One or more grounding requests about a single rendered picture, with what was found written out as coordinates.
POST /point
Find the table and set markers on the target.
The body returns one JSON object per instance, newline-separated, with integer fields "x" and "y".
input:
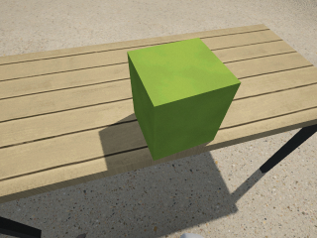
{"x": 67, "y": 116}

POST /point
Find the carton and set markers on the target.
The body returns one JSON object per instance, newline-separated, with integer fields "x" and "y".
{"x": 181, "y": 94}

